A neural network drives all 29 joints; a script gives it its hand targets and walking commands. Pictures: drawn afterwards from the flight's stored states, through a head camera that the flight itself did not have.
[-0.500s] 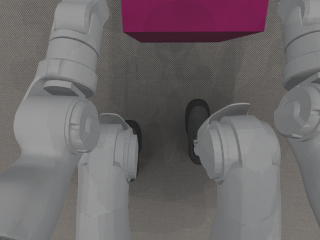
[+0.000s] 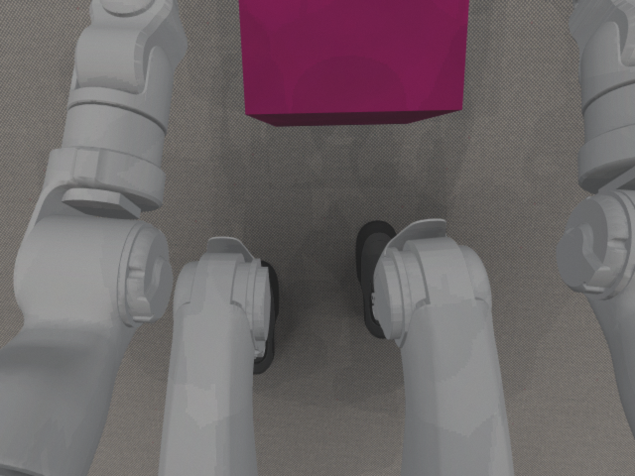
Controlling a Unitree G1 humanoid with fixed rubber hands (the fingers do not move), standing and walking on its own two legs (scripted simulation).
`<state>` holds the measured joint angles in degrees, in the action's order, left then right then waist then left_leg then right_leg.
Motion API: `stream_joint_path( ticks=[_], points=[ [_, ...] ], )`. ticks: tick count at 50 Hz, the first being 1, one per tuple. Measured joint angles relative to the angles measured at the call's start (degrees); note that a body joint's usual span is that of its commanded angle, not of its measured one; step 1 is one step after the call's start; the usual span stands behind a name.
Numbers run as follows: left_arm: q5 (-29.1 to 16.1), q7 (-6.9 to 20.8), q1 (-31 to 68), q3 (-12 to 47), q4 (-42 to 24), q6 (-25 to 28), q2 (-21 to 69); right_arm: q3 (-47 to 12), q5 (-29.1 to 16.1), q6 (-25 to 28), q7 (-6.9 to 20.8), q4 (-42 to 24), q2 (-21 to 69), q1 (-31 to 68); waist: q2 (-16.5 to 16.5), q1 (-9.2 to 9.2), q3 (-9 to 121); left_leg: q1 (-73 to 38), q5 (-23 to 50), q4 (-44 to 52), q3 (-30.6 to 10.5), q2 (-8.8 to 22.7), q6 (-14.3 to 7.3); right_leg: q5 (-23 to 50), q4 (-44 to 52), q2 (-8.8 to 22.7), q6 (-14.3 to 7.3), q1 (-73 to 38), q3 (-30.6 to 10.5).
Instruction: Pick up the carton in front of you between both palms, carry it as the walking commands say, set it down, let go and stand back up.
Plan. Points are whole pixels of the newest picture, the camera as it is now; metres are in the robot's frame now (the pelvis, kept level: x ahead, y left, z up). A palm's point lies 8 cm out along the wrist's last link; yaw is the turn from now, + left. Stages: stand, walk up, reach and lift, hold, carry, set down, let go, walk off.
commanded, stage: set down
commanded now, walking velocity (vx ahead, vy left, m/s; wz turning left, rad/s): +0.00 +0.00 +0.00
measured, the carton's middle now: (345, 35) +0.54 -0.09 -0.28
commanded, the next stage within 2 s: let go in 0.76 s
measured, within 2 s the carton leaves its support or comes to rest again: neither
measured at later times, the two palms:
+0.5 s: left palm out of the picture +0.58 +0.09 +0.03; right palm out of the picture +0.54 -0.30 +0.03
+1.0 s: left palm out of the picture +0.53 +0.11 +0.15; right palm out of the picture +0.49 -0.30 +0.15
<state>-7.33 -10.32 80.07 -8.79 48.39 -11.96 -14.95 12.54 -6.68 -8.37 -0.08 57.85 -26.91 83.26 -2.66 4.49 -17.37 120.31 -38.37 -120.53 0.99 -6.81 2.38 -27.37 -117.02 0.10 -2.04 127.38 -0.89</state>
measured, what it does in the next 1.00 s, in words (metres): rises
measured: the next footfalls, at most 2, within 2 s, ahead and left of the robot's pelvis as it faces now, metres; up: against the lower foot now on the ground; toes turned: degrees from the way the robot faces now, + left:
none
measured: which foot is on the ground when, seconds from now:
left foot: down 0.00-1.00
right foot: down 0.00-1.00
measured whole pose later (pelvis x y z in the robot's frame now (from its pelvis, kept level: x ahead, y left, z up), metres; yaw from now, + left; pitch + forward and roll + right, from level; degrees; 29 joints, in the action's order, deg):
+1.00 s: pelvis +0.06 -0.02 +0.27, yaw -2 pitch +42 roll +4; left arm 5.2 -4.2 49.5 -14.6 40.2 -9.6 -7.8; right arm 18.4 6.8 -8.7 5.0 44.3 -17.1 51.8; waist -1.6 2.3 3.1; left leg 78.3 -21.8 -57.7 -2.7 -3.9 2.0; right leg -14.9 -56.8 -1.6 -2.3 84.1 -1.4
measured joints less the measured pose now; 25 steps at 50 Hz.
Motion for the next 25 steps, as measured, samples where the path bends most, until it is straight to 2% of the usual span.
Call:
stream_joint_path(
  ticks=[8,17,25],
  points=[
    [4.7,0.5,-2.1,-6.3,2.8,0.1,3.3,1.6,2.6,-1.2,0.9,-0.5,1.4,-4.4,-0.2,-1.18,8.8,-3.5,2.6,10.7,0.1,1.0,-0.4,2.0,10.1,-1.1,0.5,-3.5,-0.9],
    [4.8,1.9,-4.8,-6.4,1.7,0.2,2.2,3.2,4.7,-1.9,1.2,-2.3,2.8,-6.1,-0.3,-1.69,13.1,-8.0,5.7,21.3,-0.8,1.3,-0.2,4.2,20.5,-1.3,0.3,-8.5,-0.8],
    [4.2,2.8,-8.7,-5.9,-2.4,-0.3,2.4,3.8,5.3,-2.5,2.2,-6.0,2.8,-9.7,0.0,-2.03,16.0,-13.2,7.4,29.5,-1.6,1.4,-0.1,5.2,28.1,-1.2,0.0,-13.9,-0.6]
  ],
)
